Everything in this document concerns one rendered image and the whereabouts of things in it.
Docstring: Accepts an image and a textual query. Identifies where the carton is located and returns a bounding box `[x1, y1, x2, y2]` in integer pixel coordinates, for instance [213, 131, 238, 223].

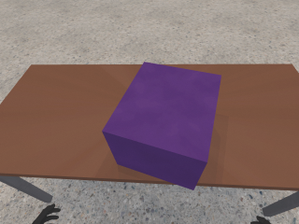
[102, 62, 221, 190]

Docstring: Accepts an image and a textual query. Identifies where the table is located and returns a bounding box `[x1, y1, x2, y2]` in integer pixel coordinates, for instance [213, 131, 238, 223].
[0, 63, 299, 217]

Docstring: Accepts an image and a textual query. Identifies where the left robot hand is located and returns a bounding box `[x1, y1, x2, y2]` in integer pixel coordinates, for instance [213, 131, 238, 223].
[32, 203, 61, 224]

